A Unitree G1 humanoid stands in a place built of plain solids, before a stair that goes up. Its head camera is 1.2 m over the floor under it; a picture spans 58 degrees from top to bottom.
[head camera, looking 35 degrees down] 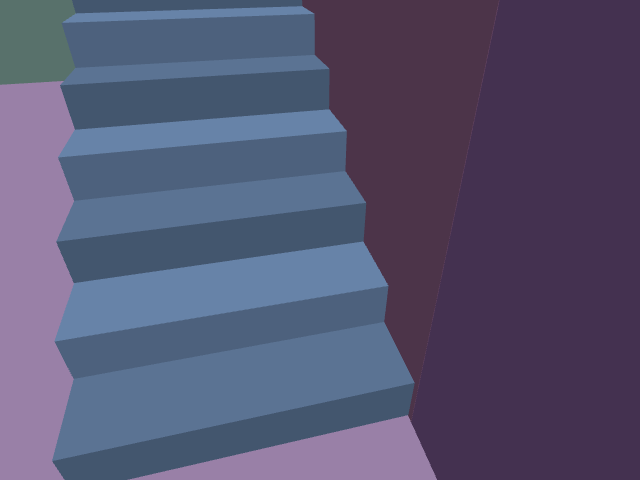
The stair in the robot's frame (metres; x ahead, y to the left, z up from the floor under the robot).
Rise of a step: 0.16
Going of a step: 0.25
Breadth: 0.95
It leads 14 degrees to the left of straight ahead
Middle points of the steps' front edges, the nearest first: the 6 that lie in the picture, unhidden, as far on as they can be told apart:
0.66 0.19 0.16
0.90 0.25 0.32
1.14 0.31 0.47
1.38 0.36 0.63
1.62 0.42 0.79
1.86 0.48 0.94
